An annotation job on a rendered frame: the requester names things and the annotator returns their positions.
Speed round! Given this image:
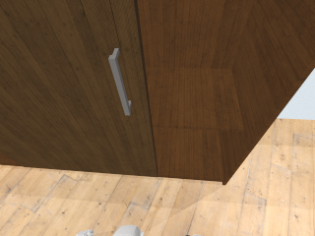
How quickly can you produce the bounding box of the left robot thigh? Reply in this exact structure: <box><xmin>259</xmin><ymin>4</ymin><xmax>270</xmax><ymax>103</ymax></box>
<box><xmin>112</xmin><ymin>225</ymin><xmax>145</xmax><ymax>236</ymax></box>

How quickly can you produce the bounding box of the handle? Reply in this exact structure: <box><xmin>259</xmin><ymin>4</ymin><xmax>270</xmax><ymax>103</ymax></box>
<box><xmin>108</xmin><ymin>48</ymin><xmax>132</xmax><ymax>116</ymax></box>

